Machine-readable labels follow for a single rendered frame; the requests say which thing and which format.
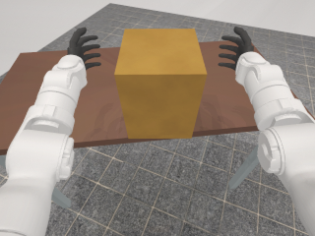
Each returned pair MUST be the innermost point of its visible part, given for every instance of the table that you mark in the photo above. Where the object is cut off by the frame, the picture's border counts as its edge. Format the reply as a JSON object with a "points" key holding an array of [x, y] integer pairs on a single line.
{"points": [[225, 107]]}

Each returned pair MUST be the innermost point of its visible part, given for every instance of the robot left forearm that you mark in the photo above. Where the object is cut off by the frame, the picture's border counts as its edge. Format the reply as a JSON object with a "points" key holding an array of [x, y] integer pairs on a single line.
{"points": [[56, 101]]}

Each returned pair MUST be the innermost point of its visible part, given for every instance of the robot right forearm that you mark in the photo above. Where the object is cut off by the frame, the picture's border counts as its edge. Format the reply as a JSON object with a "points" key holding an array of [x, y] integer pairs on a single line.
{"points": [[269, 93]]}

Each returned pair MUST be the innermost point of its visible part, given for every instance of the robot left upper arm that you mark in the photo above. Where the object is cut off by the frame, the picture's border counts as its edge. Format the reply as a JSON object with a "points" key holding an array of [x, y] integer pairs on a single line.
{"points": [[39, 160]]}

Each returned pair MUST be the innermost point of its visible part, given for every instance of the robot left hand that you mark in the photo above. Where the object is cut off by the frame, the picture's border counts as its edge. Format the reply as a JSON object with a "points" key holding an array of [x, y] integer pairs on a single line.
{"points": [[76, 47]]}

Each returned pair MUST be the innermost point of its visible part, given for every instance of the robot right upper arm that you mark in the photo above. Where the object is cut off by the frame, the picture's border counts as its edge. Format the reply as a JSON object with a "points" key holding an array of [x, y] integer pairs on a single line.
{"points": [[288, 151]]}

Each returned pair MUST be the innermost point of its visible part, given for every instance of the robot right hand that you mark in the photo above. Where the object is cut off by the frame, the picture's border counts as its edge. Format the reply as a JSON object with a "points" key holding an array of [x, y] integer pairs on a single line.
{"points": [[244, 45]]}

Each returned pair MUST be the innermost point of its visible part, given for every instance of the carton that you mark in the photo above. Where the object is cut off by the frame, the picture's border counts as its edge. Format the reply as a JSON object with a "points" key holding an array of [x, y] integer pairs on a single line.
{"points": [[160, 76]]}

